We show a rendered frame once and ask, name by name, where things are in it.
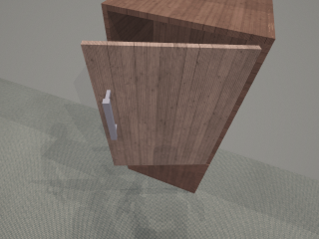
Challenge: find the handle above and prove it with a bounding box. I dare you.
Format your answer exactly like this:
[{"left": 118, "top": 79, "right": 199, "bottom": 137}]
[{"left": 102, "top": 90, "right": 118, "bottom": 140}]

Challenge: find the cupboard door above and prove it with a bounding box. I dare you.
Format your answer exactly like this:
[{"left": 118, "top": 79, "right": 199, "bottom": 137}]
[{"left": 81, "top": 40, "right": 262, "bottom": 166}]

